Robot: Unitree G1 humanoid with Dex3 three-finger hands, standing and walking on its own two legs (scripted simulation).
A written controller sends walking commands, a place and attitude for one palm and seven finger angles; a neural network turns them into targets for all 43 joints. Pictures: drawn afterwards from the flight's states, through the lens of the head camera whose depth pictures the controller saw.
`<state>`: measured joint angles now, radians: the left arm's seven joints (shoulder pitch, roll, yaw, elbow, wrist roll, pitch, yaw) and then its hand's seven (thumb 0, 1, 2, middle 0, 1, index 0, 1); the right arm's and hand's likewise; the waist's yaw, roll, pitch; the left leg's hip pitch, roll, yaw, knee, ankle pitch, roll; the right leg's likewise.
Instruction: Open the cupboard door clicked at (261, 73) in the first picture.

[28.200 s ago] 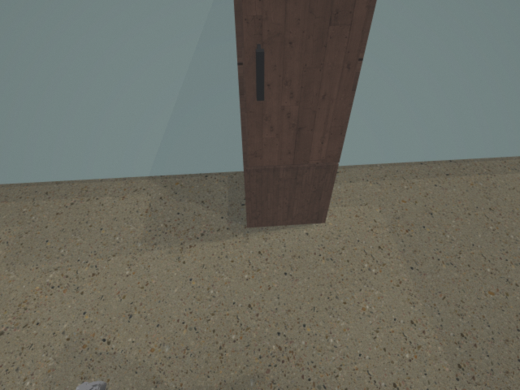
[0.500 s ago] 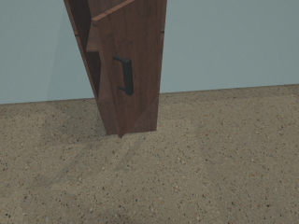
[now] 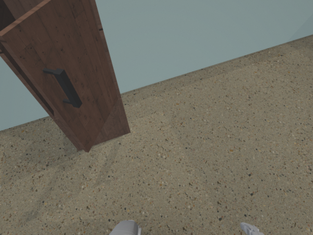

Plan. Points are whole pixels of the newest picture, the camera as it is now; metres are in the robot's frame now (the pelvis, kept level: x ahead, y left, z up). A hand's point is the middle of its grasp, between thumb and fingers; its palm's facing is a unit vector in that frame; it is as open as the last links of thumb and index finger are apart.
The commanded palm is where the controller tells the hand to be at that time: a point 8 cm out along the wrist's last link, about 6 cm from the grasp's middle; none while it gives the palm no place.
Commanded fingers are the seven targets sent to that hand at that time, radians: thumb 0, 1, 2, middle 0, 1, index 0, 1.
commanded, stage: walk to a spot facing it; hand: left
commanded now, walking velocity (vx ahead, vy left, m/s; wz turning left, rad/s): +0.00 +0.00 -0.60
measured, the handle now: (63, 88) +0.49 +0.34 +0.05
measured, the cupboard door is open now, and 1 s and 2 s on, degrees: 51 51 51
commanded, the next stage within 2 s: none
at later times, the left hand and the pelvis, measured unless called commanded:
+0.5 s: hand (102, 216) +0.18 +0.19 -0.17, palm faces -0.29 -0.92 -0.27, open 7.4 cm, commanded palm none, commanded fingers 0.00 0.90 0.90 -0.20 -0.30 -0.20 -0.30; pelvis +0.01 +0.01 -0.01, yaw -18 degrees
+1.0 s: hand (139, 183) +0.28 +0.09 -0.18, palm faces -0.57 -0.81 -0.14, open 7.4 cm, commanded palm none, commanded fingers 0.00 0.90 0.90 -0.20 -0.30 -0.20 -0.30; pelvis +0.12 -0.03 +0.00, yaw -36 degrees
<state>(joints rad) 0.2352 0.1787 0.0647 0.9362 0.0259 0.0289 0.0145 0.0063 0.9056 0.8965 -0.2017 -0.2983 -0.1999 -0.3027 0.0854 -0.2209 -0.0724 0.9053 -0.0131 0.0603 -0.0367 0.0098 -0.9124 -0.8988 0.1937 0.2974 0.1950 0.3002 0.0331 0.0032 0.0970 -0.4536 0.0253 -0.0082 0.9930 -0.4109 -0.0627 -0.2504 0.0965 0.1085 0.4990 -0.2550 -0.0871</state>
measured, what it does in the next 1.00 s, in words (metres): walks ahead, turning right: left foot, then right foot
